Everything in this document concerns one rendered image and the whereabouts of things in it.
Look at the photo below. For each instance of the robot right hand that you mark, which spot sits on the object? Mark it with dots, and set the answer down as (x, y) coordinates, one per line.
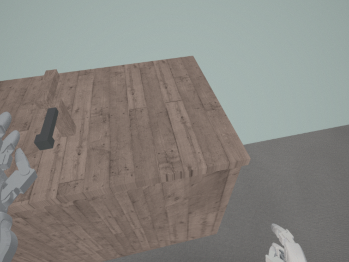
(292, 251)

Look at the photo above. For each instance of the left robot forearm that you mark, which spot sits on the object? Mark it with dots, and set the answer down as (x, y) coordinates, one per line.
(8, 239)

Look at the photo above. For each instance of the counter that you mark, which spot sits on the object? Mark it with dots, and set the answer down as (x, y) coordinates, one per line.
(144, 157)

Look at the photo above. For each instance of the robot left hand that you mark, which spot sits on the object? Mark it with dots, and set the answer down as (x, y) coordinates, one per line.
(20, 180)

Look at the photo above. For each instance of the tap lever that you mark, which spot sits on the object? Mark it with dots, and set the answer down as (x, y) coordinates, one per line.
(44, 140)

